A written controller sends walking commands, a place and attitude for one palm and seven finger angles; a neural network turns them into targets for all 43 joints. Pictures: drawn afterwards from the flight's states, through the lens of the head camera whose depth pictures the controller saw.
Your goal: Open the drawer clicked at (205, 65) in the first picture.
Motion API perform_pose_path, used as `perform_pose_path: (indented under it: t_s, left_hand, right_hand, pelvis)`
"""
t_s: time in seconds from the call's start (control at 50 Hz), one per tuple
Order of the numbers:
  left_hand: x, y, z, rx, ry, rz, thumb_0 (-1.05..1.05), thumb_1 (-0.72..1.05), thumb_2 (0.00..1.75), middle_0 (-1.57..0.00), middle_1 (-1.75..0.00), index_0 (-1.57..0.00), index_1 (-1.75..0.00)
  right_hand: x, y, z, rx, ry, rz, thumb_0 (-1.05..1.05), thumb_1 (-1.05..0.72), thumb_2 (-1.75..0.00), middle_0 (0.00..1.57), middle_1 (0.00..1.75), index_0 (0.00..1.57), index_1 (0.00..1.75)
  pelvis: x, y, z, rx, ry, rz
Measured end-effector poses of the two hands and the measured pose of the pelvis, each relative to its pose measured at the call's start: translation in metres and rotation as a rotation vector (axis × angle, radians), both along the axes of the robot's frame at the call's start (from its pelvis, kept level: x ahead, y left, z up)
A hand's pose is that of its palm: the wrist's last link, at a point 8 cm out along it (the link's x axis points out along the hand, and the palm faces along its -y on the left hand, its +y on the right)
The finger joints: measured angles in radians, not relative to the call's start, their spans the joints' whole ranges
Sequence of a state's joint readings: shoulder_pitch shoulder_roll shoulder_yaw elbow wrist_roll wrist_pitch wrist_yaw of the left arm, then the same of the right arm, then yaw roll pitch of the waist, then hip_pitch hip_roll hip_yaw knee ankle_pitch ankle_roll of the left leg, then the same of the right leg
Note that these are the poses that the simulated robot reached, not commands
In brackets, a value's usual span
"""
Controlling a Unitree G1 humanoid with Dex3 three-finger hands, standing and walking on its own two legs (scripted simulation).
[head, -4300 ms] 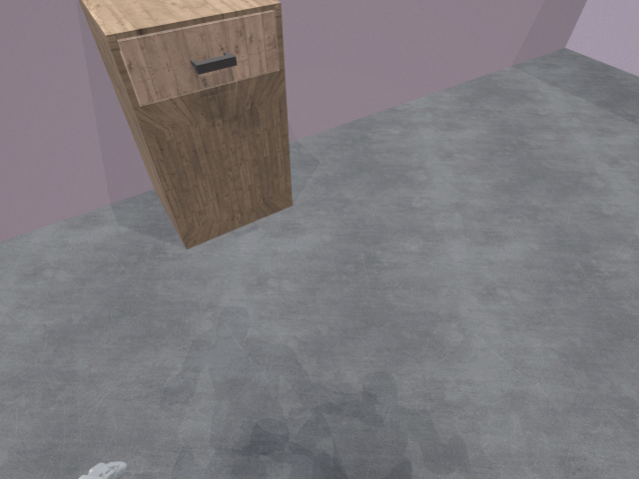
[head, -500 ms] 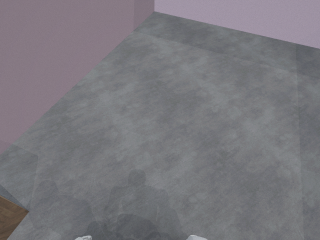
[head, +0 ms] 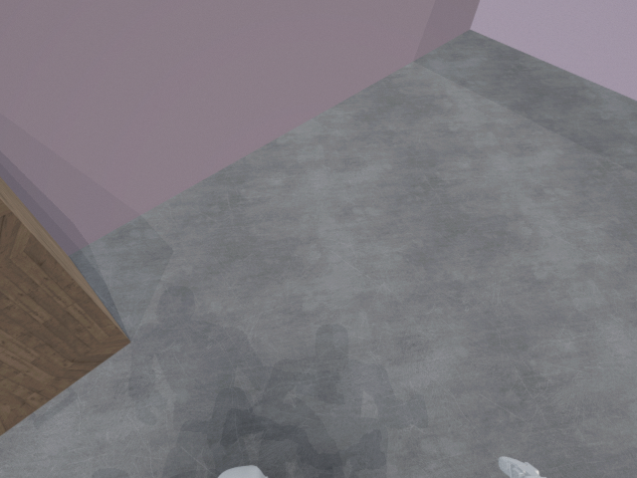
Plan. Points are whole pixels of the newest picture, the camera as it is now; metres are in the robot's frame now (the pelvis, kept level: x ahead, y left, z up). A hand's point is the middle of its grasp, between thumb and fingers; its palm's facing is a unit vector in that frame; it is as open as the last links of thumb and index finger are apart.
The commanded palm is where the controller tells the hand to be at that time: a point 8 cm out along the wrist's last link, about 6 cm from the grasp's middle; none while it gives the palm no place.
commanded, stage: turn to face it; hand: left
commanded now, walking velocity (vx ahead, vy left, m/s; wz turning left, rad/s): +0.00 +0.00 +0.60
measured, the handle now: out of the picture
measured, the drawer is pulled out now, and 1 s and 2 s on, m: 0.00 0.00 0.00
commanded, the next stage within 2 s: take the last steps up to it in 1.28 s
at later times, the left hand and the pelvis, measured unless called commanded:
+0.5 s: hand out of the picture +0.08 +0.18 -0.13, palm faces +0.29 -0.91 -0.30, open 7.4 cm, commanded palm none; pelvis +0.02 -0.05 +0.01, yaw +18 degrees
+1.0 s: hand out of the picture -0.09 +0.18 -0.17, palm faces +0.60 -0.75 -0.28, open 7.4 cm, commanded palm none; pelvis +0.01 -0.03 +0.01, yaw +35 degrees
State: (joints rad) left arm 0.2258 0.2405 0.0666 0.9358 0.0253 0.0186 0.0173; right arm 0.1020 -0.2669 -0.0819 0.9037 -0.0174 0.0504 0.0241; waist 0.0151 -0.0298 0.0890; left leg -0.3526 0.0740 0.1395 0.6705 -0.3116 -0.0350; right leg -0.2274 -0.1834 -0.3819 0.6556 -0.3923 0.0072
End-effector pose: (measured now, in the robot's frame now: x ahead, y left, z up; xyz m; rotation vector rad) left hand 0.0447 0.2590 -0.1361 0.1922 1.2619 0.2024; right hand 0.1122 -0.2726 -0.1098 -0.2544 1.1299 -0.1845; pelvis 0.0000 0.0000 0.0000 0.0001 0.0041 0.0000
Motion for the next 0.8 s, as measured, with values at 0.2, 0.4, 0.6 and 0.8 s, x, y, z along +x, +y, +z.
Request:
perform_pose_path:
  t_s: [0.2,0.4,0.6,0.8]
  left_hand:
    - [-0.010,0.025,0.011,0.008,0.007,0.118,0.01,0.91,0.90,-0.20,-0.30,-0.20,-0.30]
    - [0.021,-0.012,0.033,0.060,-0.140,0.163,0.01,0.91,0.90,-0.20,-0.30,-0.20,-0.30]
    - [-0.016,-0.059,0.047,0.071,-0.142,0.279,0.01,0.91,0.90,-0.20,-0.30,-0.20,-0.30]
    - [-0.100,-0.067,0.024,0.021,-0.029,0.478,0.00,0.91,0.90,-0.21,-0.30,-0.20,-0.30]
  right_hand:
    - [0.038,0.034,0.010,0.003,-0.009,0.137,0.00,-0.91,-0.90,0.20,0.30,0.20,0.30]
    - [0.037,0.019,-0.022,0.101,0.069,0.182,0.00,-0.91,-0.90,0.21,0.30,0.21,0.30]
    - [0.056,-0.009,-0.023,0.099,0.139,0.273,0.00,-0.91,-0.90,0.20,0.30,0.20,0.30]
    - [0.100,0.027,-0.011,0.037,0.136,0.468,0.00,-0.91,-0.90,0.20,0.30,0.20,0.30]
  pelvis:
    - [0.011,0.007,0.011,-0.014,0.015,0.111]
    - [0.019,-0.030,0.006,0.016,0.014,0.232]
    - [0.024,-0.057,0.015,0.048,-0.009,0.378]
    - [0.018,-0.051,0.013,0.039,0.004,0.517]
